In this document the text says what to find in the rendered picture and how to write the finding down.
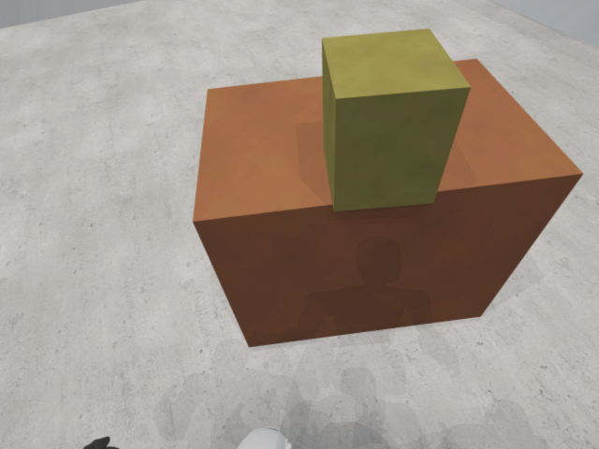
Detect carton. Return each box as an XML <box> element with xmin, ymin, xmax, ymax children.
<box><xmin>322</xmin><ymin>28</ymin><xmax>471</xmax><ymax>211</ymax></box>

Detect robot left thigh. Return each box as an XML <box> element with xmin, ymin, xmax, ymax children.
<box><xmin>237</xmin><ymin>428</ymin><xmax>292</xmax><ymax>449</ymax></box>

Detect pedestal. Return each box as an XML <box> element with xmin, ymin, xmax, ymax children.
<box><xmin>193</xmin><ymin>59</ymin><xmax>583</xmax><ymax>347</ymax></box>

